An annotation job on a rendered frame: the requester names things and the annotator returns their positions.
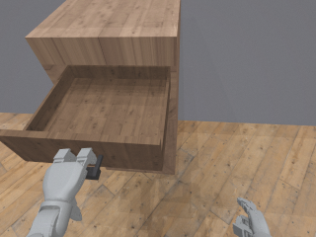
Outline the cabinet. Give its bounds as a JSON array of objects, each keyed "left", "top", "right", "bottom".
[{"left": 25, "top": 0, "right": 181, "bottom": 175}]

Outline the left robot forearm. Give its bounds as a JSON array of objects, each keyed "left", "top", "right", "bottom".
[{"left": 26, "top": 199, "right": 73, "bottom": 237}]

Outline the robot left hand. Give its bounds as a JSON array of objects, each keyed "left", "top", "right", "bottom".
[{"left": 42, "top": 147, "right": 98, "bottom": 221}]

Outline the drawer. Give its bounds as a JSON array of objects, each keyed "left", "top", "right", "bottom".
[{"left": 0, "top": 64, "right": 171, "bottom": 172}]

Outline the robot right hand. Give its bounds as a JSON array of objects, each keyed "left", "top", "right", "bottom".
[{"left": 232, "top": 197, "right": 271, "bottom": 237}]

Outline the handle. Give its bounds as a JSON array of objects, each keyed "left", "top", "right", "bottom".
[{"left": 85, "top": 154, "right": 104, "bottom": 181}]

